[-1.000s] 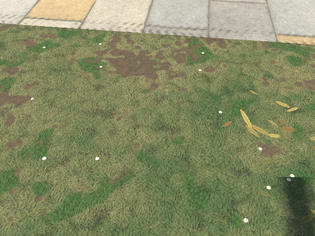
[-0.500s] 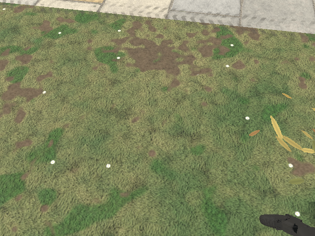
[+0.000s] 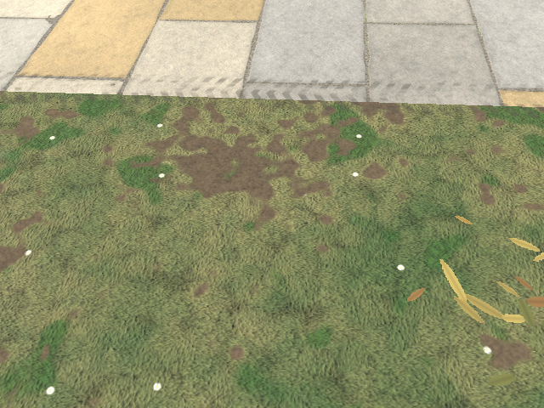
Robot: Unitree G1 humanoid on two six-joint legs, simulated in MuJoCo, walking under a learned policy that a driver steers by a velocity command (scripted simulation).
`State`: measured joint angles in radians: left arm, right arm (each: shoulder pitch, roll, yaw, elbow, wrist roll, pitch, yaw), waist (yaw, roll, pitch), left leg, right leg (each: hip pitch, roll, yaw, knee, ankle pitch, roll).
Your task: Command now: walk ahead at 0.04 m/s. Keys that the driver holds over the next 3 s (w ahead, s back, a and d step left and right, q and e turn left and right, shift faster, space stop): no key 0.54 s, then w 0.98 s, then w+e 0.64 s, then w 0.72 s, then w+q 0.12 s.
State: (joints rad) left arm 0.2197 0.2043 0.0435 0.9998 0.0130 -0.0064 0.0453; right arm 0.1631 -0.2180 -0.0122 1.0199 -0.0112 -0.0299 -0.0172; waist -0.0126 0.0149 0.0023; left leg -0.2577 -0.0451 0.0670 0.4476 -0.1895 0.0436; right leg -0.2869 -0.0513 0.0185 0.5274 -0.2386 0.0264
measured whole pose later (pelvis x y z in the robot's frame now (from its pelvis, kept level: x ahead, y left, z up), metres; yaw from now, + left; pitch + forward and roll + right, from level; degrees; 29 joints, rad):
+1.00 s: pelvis +0.14 -0.07 +0.00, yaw +0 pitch +1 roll +1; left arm 0.36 0.19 0.05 1.09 -0.01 -0.11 -0.01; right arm 0.24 -0.25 -0.06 1.04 0.04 -0.09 -0.01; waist 0.02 0.03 -0.02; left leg -0.48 0.05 0.00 1.13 -0.31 0.07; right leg -0.17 0.01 -0.06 0.45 -0.30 -0.05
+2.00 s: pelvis +0.71 -0.09 -0.02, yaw -12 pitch +2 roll +1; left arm 0.11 0.26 0.08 0.80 -0.02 -0.08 -0.04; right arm 0.26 -0.26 -0.04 0.96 0.02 -0.10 0.00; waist -0.01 0.00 0.05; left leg -0.25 0.03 0.02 1.16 -0.45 0.01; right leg -0.48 0.05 -0.04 0.61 -0.17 -0.10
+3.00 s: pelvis +1.25 -0.27 -0.01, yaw -21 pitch +3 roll +0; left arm 0.05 0.25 0.04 0.68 0.00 -0.10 -0.03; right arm 0.39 -0.28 -0.04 0.94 0.02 -0.07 0.00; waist -0.07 0.01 0.02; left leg -0.20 0.00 -0.05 0.91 -0.48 0.02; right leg -0.48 -0.01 -0.05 0.56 -0.14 -0.05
